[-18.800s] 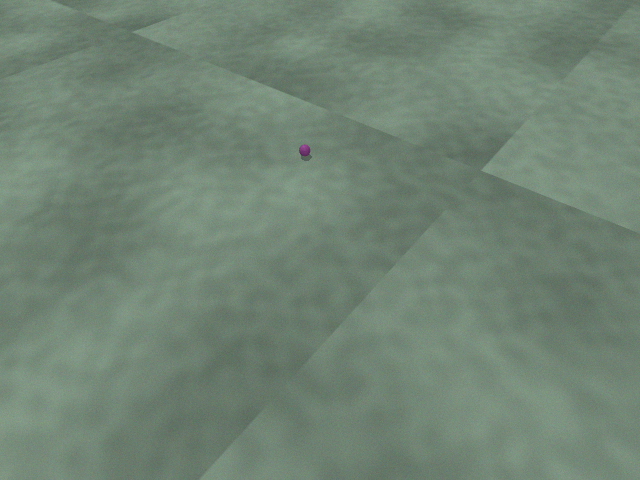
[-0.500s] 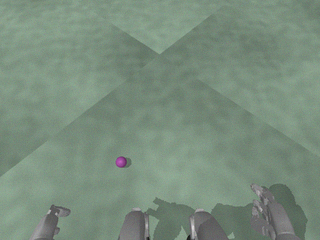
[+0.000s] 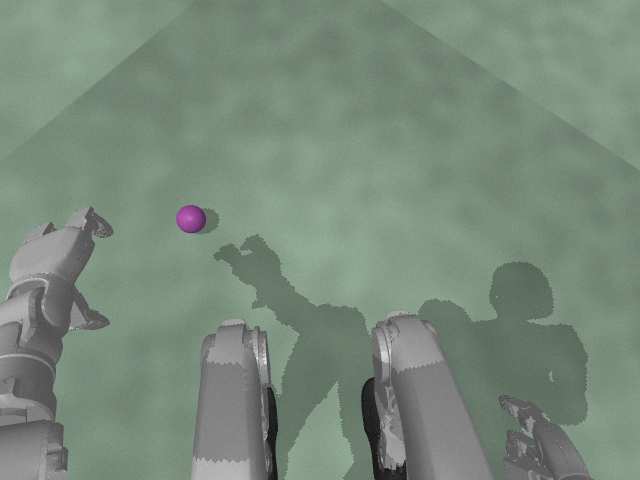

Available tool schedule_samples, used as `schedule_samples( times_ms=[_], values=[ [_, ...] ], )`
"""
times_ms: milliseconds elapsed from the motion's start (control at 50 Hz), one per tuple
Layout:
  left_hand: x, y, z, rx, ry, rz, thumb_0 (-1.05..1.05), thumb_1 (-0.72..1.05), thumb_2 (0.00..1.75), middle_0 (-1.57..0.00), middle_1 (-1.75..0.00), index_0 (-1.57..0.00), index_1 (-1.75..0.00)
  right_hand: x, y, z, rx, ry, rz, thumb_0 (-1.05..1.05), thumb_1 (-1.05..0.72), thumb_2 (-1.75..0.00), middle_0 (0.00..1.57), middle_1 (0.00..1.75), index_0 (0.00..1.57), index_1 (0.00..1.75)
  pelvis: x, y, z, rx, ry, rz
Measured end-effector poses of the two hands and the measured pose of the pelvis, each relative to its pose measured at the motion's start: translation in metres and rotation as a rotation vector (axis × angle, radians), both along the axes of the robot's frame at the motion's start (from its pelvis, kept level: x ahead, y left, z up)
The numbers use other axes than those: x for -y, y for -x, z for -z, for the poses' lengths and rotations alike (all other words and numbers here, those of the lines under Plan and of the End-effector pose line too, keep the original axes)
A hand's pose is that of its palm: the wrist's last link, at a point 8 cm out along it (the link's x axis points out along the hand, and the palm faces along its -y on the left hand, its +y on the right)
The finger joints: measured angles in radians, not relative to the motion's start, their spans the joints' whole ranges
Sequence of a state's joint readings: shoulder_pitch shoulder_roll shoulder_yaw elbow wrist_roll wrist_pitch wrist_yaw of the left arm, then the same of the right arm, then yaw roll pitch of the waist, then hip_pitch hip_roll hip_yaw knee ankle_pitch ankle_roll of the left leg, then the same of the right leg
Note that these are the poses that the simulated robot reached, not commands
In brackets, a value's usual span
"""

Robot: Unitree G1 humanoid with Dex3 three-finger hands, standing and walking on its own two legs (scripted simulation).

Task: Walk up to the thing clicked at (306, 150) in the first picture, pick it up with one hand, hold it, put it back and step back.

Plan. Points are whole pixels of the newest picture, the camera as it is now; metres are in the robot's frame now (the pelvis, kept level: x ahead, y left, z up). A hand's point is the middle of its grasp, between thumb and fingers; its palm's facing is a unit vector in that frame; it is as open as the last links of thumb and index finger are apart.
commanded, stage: rise first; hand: left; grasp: from above
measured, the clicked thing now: (191, 219) +0.57 +0.27 -0.41
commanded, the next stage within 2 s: none
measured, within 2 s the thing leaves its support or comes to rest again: neither
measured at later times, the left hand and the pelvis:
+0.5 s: hand (121, 239) +0.46 +0.33 -0.22, palm faces -0.47 -0.02 -0.88, open 13.8 cm; pelvis -0.01 +0.01 -0.08, yaw -4 degrees
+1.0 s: hand (140, 228) +0.50 +0.32 -0.27, palm faces -0.47 -0.03 -0.88, open 14.1 cm; pelvis +0.00 +0.01 -0.11, yaw -7 degrees
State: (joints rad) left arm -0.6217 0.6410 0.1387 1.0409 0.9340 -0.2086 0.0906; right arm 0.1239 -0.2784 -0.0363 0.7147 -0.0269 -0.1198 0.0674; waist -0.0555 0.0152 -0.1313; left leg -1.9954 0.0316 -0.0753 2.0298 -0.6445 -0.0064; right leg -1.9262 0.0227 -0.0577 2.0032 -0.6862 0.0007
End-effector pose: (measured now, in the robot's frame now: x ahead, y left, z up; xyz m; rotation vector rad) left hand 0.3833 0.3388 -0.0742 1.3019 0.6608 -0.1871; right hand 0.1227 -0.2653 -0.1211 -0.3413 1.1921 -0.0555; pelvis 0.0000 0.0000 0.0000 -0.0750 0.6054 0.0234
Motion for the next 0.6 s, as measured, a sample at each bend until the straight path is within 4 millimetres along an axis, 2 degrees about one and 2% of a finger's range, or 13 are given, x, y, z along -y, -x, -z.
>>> schedule_samples(
  times_ms=[140,280,420,600],
  values=[
    [0.002,-0.031,0.037,0.033,-0.059,0.118,0.00,-0.48,0.98,-0.10,-1.06,-0.12,-1.06,0.006,0.050,0.027,-0.131,0.048,0.049,0.01,-0.88,-0.90,0.20,0.30,0.20,0.30,-0.003,0.009,0.037,0.006,0.023,0.009],
    [0.006,-0.059,0.063,0.063,-0.109,0.201,0.00,-0.48,0.98,-0.10,-1.03,-0.12,-1.02,0.007,0.080,0.039,-0.233,0.088,0.088,0.01,-0.89,-0.90,0.20,0.30,0.20,0.30,-0.008,0.009,0.059,0.002,0.044,0.015],
    [0.008,-0.079,0.082,0.064,-0.151,0.253,0.00,-0.48,0.97,-0.12,-0.98,-0.13,-0.98,0.005,0.088,0.047,-0.279,0.101,0.087,0.01,-0.90,-0.90,0.21,0.30,0.20,0.30,-0.010,0.007,0.075,0.001,0.058,0.024],
    [0.010,-0.096,0.103,0.071,-0.158,0.260,0.00,-0.46,0.95,-0.14,-0.97,-0.15,-0.96,0.001,0.084,0.058,-0.299,0.101,0.052,0.00,-0.92,-0.91,0.21,0.30,0.20,0.30,-0.010,0.004,0.089,0.003,0.069,0.036]
  ],
)
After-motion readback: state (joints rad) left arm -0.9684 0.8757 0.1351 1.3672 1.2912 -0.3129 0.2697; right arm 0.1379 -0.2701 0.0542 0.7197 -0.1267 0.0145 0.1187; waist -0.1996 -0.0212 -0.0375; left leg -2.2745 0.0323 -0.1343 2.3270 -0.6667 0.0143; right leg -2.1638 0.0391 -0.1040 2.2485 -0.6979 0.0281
